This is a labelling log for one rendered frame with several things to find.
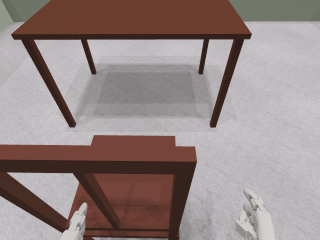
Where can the right robot hand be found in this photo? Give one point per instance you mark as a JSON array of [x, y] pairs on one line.
[[260, 226]]

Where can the table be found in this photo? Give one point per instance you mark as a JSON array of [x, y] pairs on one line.
[[134, 20]]

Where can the chair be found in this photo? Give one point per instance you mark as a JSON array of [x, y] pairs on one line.
[[135, 186]]

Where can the left robot hand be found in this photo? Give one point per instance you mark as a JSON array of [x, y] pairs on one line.
[[77, 225]]

